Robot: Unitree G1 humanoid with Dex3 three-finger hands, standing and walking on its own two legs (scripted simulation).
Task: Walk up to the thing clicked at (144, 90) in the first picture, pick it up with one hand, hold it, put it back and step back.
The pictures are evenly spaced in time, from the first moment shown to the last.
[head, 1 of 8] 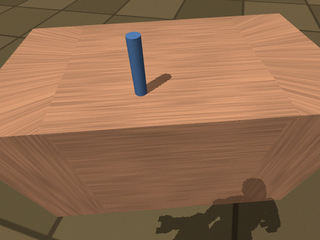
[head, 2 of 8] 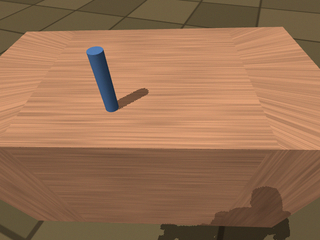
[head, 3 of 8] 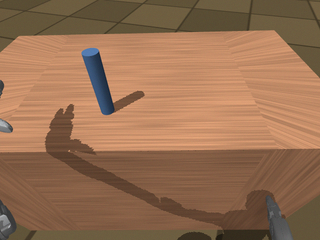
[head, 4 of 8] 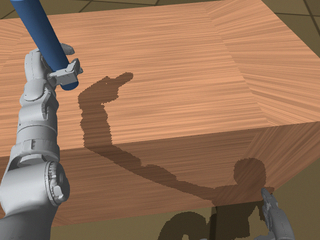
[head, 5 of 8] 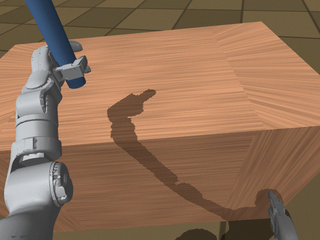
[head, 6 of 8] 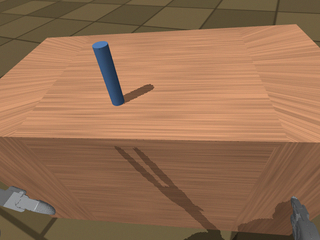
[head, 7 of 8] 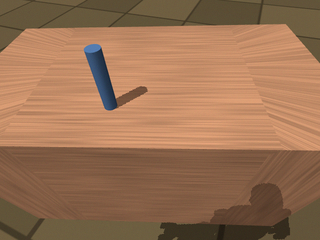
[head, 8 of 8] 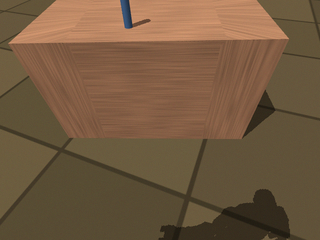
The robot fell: no
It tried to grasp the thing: yes
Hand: left
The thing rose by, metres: 0.28
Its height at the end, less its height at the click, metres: +0.00
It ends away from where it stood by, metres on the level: 0.01
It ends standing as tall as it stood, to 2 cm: yes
